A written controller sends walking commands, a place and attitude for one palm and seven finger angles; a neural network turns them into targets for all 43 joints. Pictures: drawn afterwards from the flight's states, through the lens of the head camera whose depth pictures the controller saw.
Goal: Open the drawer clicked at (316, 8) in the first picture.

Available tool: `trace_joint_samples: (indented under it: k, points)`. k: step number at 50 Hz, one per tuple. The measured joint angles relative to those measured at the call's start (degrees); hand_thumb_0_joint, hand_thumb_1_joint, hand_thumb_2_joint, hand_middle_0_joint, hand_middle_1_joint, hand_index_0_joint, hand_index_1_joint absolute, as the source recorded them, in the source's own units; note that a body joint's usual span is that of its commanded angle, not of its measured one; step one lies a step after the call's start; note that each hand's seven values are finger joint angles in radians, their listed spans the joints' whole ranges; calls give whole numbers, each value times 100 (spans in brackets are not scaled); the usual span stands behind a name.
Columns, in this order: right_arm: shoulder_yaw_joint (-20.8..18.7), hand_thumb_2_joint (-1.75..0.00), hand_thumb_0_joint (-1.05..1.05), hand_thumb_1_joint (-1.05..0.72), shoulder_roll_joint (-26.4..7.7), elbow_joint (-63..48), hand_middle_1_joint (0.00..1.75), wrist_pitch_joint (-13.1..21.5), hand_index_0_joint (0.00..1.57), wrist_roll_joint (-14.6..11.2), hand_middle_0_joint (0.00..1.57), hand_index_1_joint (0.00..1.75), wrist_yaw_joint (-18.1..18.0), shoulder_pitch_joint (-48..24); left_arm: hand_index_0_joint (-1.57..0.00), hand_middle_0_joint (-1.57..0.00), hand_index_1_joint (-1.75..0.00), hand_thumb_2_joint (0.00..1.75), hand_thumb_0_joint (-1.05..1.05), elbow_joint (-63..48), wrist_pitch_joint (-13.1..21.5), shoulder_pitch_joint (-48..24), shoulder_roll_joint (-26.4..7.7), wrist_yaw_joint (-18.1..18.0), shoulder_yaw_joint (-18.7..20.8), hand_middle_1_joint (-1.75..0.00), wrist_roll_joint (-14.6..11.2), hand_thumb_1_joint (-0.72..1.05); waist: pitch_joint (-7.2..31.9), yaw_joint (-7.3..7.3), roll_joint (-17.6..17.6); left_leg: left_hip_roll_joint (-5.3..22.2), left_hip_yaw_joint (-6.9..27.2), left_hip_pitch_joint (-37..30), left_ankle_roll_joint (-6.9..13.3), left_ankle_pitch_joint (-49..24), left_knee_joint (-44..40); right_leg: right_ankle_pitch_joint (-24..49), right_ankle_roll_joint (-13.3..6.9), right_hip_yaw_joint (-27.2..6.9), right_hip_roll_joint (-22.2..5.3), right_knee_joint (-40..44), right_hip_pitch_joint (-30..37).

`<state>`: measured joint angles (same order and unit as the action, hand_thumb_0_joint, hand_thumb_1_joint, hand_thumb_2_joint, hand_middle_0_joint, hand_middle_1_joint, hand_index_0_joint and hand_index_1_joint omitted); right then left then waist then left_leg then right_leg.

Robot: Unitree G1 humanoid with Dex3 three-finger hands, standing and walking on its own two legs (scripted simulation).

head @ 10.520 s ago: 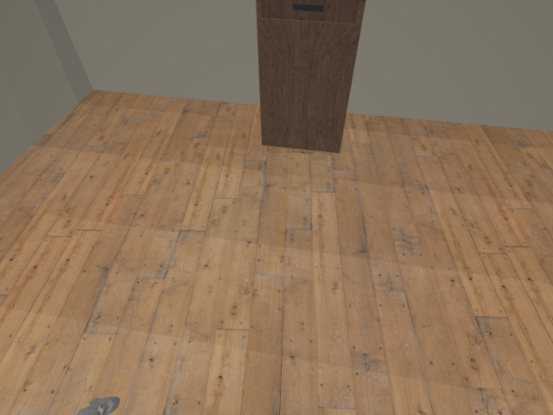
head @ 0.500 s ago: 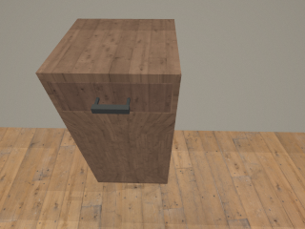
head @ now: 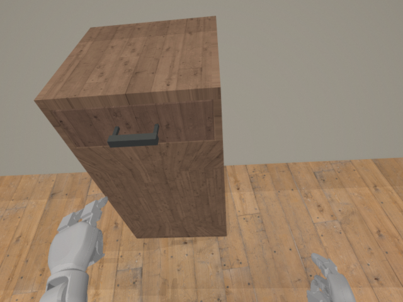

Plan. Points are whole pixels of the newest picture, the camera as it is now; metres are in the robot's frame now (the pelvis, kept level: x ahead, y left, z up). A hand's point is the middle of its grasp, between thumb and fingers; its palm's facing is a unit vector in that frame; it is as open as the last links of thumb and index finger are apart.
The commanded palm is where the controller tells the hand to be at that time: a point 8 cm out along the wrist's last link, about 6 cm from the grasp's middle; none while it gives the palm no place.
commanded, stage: raise the hand with hooked fingers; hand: left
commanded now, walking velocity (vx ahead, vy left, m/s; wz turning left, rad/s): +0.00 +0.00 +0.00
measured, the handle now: (134, 134) +0.52 +0.22 +0.03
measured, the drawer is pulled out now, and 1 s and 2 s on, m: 0.00 0.00 0.00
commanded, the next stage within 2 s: move the hooked fingers above the handle in 1.62 s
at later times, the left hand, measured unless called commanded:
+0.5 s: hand (92, 230) +0.25 +0.23 +0.04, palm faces +0.06 -0.07 -1.00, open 10.7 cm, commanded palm +0.20 +0.24 +0.08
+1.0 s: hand (68, 187) +0.30 +0.27 +0.11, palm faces +0.13 -0.08 -0.99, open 13.4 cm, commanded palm +0.26 +0.27 +0.17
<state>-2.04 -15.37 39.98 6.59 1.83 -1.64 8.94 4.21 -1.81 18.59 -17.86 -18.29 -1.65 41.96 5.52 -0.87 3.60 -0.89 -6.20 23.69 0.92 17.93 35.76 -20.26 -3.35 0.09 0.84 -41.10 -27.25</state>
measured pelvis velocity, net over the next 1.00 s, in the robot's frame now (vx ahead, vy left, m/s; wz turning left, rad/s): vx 0.00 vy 0.04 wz -0.01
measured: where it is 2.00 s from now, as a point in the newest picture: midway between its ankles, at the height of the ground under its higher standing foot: outside the picture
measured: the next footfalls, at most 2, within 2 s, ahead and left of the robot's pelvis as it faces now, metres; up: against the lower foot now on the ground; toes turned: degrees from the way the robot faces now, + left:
none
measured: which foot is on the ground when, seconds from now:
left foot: down 0.00-1.00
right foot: down 0.00-1.00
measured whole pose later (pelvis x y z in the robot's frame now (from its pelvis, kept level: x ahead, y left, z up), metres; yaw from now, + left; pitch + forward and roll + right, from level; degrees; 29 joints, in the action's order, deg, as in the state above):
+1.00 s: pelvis +0.00 +0.04 +0.01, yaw -1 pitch +1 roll +0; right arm 0.4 -13.1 34.9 -6.8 -0.3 -1.9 4.5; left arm -2.1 -9.1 -0.7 -25.3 -6.7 -5.9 54.1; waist 2.7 -4.3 5.0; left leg -4.6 0.4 15.4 3.5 17.2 31.6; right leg -17.3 -0.4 -1.0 0.3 -33.0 -16.8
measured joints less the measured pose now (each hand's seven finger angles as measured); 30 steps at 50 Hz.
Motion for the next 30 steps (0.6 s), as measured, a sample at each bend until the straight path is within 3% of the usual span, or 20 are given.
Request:
trace_joint_samples:
  k: [2, 5, 7, 10, 14, 18, 21, 24, 27, 30]
  points:
    - [-40, -90, 2, -91, 7, -285, 30, -282, 20, -23, 20, 30, 127, -242, -21, -21, -42, 82, 1, -16, 173, 98, -30, -69, -4, -42, 639, 73, 57, -129, -123, 39, -34, 224, -32, 92, 157, -37, -58, -81, 66, -195, -279]
    - [-60, -90, 1, -91, -42, -619, 30, -567, 20, -15, 19, 30, 230, -461, -22, -21, -46, 79, 1, -50, 460, 396, -42, -126, -99, -46, 1369, 66, 14, -352, -358, 46, 72, 523, -86, 134, 378, -100, -140, -72, 124, -430, -583]
    - [-86, -90, 1, -91, -78, -771, 30, -708, 20, 72, 19, 30, 215, -536, -23, -22, -49, 77, 0, -64, 639, 601, -95, -224, -124, -49, 1729, 61, -31, -484, -474, 58, 179, 725, -93, 215, 567, -151, -195, 15, 142, -562, -735]
    - [-125, -90, 1, -91, -94, -833, 30, -844, 20, 208, 19, 30, 106, -619, -24, -24, -54, 74, 0, -87, 957, 713, -269, -470, -14, -53, 1988, 53, -50, -645, -528, 44, 432, 1032, -72, 341, 928, -270, -268, 214, 148, -780, -918]
    - [-123, -90, 1, -91, 22, -692, 30, -861, 20, 297, 19, 30, 38, -797, -26, -26, -60, 70, 0, -243, 1300, 380, -533, -873, 283, -60, 1970, 43, 5, -732, -384, 11, 793, 1374, -86, 601, 1486, -460, -339, 417, 206, -1119, -1113]
    - [2, -90, 1, -91, 256, -566, 30, -912, 20, 242, 19, 30, 73, -878, -27, -27, -66, 66, 0, -261, 997, -269, -604, -989, 424, -66, 1739, 33, 102, -559, -127, -5, 898, 1442, -171, 719, 1688, -558, -332, 473, 216, -1266, -1146]
    - [161, -90, 1, -91, 399, -514, 30, -1057, 20, 84, 19, 30, 84, -776, -27, -27, -70, 63, 0, -176, 336, -661, -545, -668, 354, -70, 1442, 27, 100, -409, -21, -26, 799, 1174, -213, 609, 1381, -470, -281, 344, 201, -1062, -955]
    - [310, -90, 1, -90, 410, -523, 30, -1211, 20, -33, 20, 30, 61, -559, -27, -27, -75, 60, 0, -340, -245, -672, -504, -68, 209, -74, 1175, 20, 44, -296, 17, -84, 689, 744, -168, 418, 878, -306, -187, 129, 192, -702, -634]
    - [379, -90, 1, -90, 298, -541, 30, -1270, 20, -75, 20, 30, 19, -336, -28, -27, -79, 57, 0, -655, -371, -394, -521, 418, 107, -79, 1039, 14, -39, -211, 26, -120, 625, 359, -98, 280, 469, -162, -121, -57, 209, -377, -329]
    - [301, -90, 1, -90, 129, -536, 30, -1250, 20, -48, 20, 30, -35, -129, -28, -28, -84, 54, 0, -948, -160, -137, -561, 613, 29, -83, 1067, 7, -138, -177, 22, -115, 597, 127, -96, 222, 242, -66, -76, -117, 220, -139, -103]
